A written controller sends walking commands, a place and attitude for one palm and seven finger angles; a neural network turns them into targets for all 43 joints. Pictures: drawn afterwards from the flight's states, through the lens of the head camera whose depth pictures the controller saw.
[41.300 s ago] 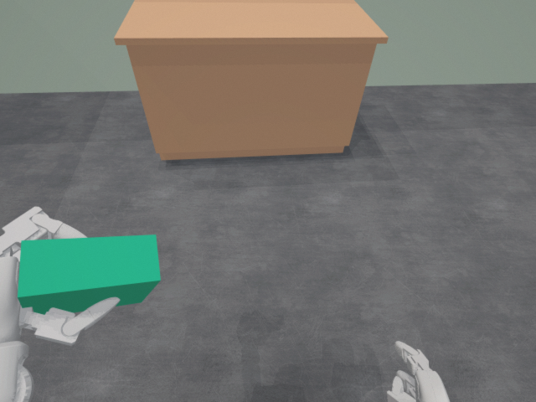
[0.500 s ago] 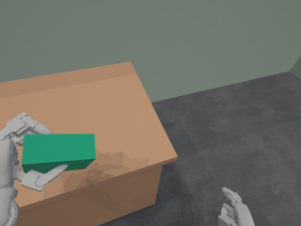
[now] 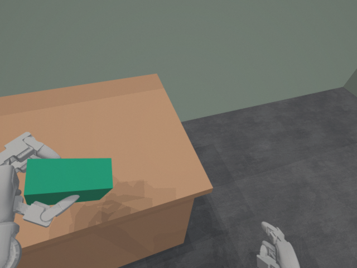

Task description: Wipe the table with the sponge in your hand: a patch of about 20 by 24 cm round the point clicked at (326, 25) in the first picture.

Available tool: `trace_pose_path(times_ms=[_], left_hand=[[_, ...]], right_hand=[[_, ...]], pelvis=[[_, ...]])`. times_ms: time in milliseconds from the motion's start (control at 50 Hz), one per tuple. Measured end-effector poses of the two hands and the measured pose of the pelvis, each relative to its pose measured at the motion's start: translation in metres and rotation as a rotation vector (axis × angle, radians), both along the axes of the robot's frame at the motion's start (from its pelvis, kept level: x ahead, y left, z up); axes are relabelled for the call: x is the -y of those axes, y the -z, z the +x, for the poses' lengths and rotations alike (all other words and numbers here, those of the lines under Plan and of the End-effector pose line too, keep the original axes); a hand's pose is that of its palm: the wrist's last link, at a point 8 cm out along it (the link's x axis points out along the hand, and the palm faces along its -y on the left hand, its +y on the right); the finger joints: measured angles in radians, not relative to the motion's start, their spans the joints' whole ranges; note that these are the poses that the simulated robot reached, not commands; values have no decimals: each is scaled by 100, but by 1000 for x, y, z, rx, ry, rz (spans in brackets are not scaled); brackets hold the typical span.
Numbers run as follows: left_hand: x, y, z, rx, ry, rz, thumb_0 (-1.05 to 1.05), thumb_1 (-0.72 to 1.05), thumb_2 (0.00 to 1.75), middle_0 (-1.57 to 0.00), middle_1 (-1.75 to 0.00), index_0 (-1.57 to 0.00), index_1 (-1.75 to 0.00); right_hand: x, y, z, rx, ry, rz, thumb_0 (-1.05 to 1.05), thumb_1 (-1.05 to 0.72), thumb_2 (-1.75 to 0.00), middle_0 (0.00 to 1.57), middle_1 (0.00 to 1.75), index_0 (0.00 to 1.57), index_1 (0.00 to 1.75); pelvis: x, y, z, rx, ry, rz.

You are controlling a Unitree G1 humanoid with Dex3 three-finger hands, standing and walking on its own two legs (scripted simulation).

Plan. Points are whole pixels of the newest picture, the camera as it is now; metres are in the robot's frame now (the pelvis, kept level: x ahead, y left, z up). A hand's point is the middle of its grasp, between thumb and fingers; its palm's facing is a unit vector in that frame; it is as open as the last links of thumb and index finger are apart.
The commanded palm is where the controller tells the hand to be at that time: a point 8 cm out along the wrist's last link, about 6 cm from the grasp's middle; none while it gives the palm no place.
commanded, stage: turn the palm down, sponge in hand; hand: left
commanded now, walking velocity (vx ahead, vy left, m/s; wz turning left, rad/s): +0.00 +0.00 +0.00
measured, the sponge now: (81, 182) +0.23 +0.20 +0.12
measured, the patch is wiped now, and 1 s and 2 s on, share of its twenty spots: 0.00 0.00 0.00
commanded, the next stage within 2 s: none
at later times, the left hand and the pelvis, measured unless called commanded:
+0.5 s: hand (32, 185) +0.20 +0.25 +0.16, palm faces +0.49 -0.59 -0.65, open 9.6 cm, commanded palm +0.16 +0.27 +0.18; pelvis -0.02 -0.04 -0.02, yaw +4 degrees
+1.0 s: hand (39, 184) +0.22 +0.27 +0.13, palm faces +0.25 -0.38 -0.89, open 9.6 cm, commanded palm +0.18 +0.26 +0.18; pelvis +0.01 -0.05 -0.02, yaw +2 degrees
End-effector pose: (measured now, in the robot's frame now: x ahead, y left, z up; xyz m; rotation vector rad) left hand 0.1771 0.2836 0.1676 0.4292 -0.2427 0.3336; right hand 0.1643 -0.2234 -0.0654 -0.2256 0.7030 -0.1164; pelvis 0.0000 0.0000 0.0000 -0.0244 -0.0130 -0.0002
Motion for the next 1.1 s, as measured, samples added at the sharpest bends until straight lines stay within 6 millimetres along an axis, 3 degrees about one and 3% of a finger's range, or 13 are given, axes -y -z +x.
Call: trace_pose_path(times_ms=[80, 160, 200, 300, 360, 480, 580, 680, 780, 880, 1000, 1040, 1100], left_hand=[[-22, -33, 23, 46, -13, 239, -1, -49, 107, -80, -139, -80, -139], [-38, -35, 29, -16, -81, 90, -1, -48, 107, -79, -139, -80, -139], [-29, -21, 25, -104, -71, 60, -1, -48, 107, -79, -140, -80, -140], [16, 21, 0, -287, 10, 166, -1, -48, 107, -79, -140, -79, -140], [29, 20, -15, -229, 19, 227, -1, -48, 107, -79, -139, -80, -140], [10, -18, -24, -41, -174, 350, -1, -49, 107, -80, -139, -81, -139], [-7, -14, -8, -254, -269, 343, -1, -49, 107, -79, -139, -80, -139], [21, 6, 8, -429, -98, 422, -1, -49, 107, -79, -140, -80, -140], [54, -8, 10, -275, 38, 519, -1, -49, 107, -79, -140, -80, -140], [38, -28, 7, -201, -120, 575, -1, -49, 107, -79, -139, -80, -139], [3, -5, 10, -454, -280, 578, -1, -49, 107, -79, -140, -80, -140], [7, 4, 13, -506, -242, 592, -1, -49, 107, -79, -140, -80, -140], [29, 8, 17, -487, -123, 632, -1, -49, 107, -79, -140, -80, -140]], right_hand=[[-9, 9, 3, -21, -124, -38, 1, -90, -90, 20, 30, 20, 30], [-6, 17, 4, -28, -113, 18, 1, -90, -90, 21, 30, 20, 30], [-2, 18, 5, -15, -98, 39, 1, -90, -90, 21, 30, 20, 30], [8, 18, 11, -1, -103, 27, 1, -90, -90, 21, 30, 20, 30], [13, 18, 12, -5, -118, -3, 1, -90, -90, 21, 30, 20, 30], [23, 28, 12, -44, -146, -14, 1, -90, -90, 20, 30, 20, 30], [34, 38, 13, -50, -102, 22, 1, -90, -90, 21, 30, 20, 30], [46, 40, 17, -27, -48, 31, 1, -90, -90, 21, 30, 20, 30], [57, 37, 20, -46, -31, 1, 1, -90, -90, 21, 30, 20, 30], [64, 40, 25, -80, -20, 1, 1, -91, -90, 20, 30, 20, 30], [62, 44, 36, -96, -5, 5, 1, -91, -90, 20, 30, 20, 30], [58, 42, 41, -80, -6, 1, 1, -91, -90, 20, 30, 20, 30], [49, 35, 49, -49, -13, -4, 1, -91, -90, 20, 30, 20, 30]], pelvis=[[3, 5, -7, 6, -36, 8], [3, 6, -7, -1, -15, 14], [3, 7, -6, 1, -10, 16], [9, 10, -9, 3, -15, 23], [19, 13, -13, 0, -25, 24], [39, 16, -16, 5, -64, 13], [45, 15, -16, 15, -61, 16], [48, 14, -10, 4, -38, 26], [52, 16, 0, -22, -24, 29], [52, 18, 10, -37, -27, 25], [46, 18, 14, -41, -32, 29], [44, 17, 15, -42, -31, 28], [39, 17, 15, -47, -29, 26]])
